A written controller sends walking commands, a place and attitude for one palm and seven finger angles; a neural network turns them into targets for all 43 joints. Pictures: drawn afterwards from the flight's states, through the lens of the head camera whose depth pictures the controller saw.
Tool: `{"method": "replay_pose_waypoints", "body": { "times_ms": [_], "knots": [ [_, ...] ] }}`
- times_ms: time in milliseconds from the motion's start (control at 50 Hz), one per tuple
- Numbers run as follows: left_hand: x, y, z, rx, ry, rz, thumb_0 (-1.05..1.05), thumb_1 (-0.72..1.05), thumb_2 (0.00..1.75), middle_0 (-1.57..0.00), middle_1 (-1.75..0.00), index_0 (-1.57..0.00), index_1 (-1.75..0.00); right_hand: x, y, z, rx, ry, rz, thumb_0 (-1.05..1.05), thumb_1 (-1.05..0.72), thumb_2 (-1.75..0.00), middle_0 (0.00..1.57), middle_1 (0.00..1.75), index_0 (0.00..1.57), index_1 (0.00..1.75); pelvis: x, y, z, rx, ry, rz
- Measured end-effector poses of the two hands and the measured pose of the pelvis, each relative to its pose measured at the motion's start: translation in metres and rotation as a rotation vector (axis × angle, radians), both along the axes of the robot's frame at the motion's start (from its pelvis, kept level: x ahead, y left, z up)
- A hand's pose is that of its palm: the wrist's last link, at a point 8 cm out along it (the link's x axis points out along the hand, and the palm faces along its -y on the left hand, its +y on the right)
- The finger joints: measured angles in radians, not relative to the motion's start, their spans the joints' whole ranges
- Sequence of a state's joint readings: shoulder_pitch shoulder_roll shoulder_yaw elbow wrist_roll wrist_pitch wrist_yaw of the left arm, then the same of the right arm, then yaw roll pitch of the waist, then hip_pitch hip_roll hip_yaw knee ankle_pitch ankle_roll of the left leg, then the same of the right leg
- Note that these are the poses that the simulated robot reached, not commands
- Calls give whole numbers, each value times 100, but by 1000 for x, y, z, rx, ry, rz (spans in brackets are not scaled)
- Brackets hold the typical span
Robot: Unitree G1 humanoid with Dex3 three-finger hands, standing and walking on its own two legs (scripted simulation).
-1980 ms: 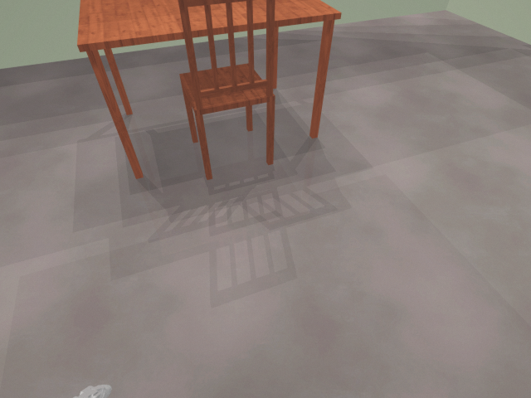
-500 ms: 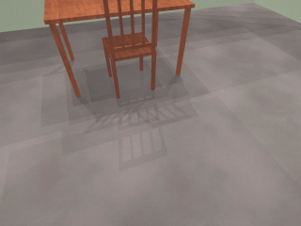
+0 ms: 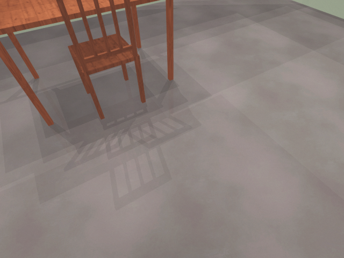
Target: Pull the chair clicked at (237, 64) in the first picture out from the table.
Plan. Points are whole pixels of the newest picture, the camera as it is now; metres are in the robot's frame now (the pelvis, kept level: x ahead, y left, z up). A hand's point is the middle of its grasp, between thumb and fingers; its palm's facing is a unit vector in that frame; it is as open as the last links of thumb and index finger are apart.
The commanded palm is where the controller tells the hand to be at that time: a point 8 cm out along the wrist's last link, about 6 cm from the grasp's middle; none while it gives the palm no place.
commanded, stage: walk to a spot facing it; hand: left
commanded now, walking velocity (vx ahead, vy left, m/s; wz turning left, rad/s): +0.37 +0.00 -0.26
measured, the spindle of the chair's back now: (101, 24) +1.31 +0.47 -0.06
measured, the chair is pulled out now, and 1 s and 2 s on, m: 0.00 0.00 0.00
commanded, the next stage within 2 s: turn to face it in 1.56 s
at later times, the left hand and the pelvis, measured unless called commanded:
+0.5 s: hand (102, 245) +0.19 +0.21 -0.19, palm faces -0.03 -0.99 -0.11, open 7.4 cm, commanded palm none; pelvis +0.21 +0.04 +0.00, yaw -7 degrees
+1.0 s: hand (148, 133) +0.59 +0.13 -0.17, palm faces -0.30 -0.94 -0.14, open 7.4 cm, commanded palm none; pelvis +0.44 +0.00 -0.01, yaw -15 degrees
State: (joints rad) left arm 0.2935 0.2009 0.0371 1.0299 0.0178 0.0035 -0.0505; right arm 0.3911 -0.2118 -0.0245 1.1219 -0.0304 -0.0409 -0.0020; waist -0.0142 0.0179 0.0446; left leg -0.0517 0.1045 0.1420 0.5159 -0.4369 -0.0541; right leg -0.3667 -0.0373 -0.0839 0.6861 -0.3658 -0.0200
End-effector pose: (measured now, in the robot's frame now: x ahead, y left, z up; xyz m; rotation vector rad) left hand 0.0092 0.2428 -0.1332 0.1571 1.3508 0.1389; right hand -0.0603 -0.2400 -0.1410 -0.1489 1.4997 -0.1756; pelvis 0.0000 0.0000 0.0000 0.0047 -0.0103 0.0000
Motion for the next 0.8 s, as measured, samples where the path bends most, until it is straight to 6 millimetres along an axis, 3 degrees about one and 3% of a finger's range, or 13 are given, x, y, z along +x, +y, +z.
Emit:
{"method": "replay_pose_waypoints", "body": {
  "times_ms": [60, 100, 200, 280, 380, 440, 500, 640, 720, 800],
  "knots": [
    [34, -9, -8, 18, -82, 7, 1, 91, 89, -20, -30, -20, -30, 5, -9, -8, 13, 71, -11, 1, -90, -90, 20, 30, 20, 30, 19, -11, -10, -8, -10, 5],
    [45, -15, -6, 17, -95, 24, 0, 91, 89, -20, -30, -20, -30, 27, -12, -4, 9, 58, -10, 1, -90, -90, 20, 30, 20, 30, 33, -14, -6, -14, -17, 1],
    [60, -27, -1, -13, -14, 2, 0, 91, 89, -20, -30, -20, -30, 123, -14, 13, -14, -138, -16, 1, -91, -90, 20, 30, 20, 30, 70, -13, 9, -11, -5, -37],
    [76, -27, -2, -49, 48, -12, 0, 91, 89, -20, -30, -20, -30, 203, -2, 25, -13, -289, -9, 1, -91, -90, 19, 30, 20, 30, 103, -3, 13, -24, 5, -60],
    [107, -11, -18, -80, 91, 18, 0, 90, 89, -20, -30, -20, -30, 290, 25, 29, -17, -386, 37, 0, -91, -90, 19, 30, 20, 30, 154, 17, 5, -51, 5, -71],
    [134, 6, -33, -89, 122, 18, 1, 90, 89, -20, -30, -20, -30, 327, 42, 25, -38, -425, 42, 0, -91, -90, 19, 30, 20, 30, 186, 32, -6, -43, -4, -89],
    [176, 22, -29, -79, 122, -21, 1, 91, 89, -20, -30, -20, -30, 335, 55, 28, -46, -414, -6, 0, -91, -90, 20, 30, 20, 30, 212, 43, -1, -42, -10, -120],
    [305, 43, -7, -55, -18, -100, 1, 91, 90, -20, -30, -20, -30, 313, 57, 42, -110, -259, -141, -2, -96, -90, 20, 30, 20, 30, 272, 55, 19, -37, 1, -163],
    [370, 38, -2, -55, -69, -137, 0, 91, 90, -20, -30, -20, -30, 292, 72, 39, -84, -125, -202, -1, -94, -90, 20, 30, 20, 30, 306, 54, 20, -32, 3, -185],
    [428, 21, -2, -65, -85, -193, 0, 91, 90, -19, -30, -20, -29, 278, 94, 34, -31, -8, -274, -1, -92, -90, 19, 30, 20, 30, 341, 47, 18, -26, 1, -207]
  ]
}}
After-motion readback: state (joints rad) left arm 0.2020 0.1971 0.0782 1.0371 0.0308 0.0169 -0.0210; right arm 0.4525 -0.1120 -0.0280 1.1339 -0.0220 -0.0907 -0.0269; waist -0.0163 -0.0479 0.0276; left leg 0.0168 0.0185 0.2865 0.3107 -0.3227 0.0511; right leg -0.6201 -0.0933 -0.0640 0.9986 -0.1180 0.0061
